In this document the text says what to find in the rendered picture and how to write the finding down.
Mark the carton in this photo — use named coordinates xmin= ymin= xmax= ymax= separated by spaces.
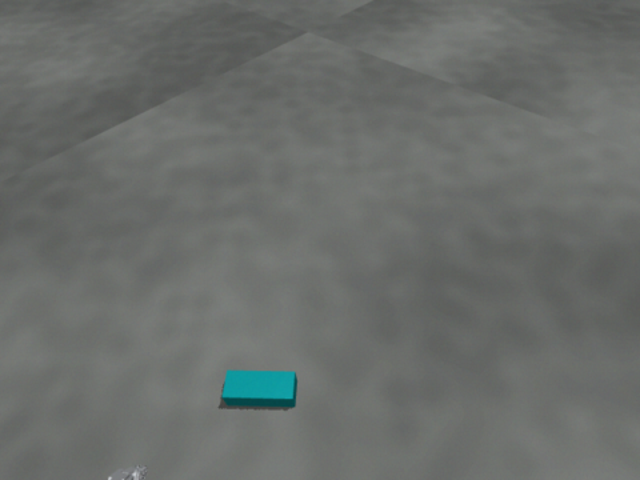
xmin=222 ymin=370 xmax=297 ymax=407

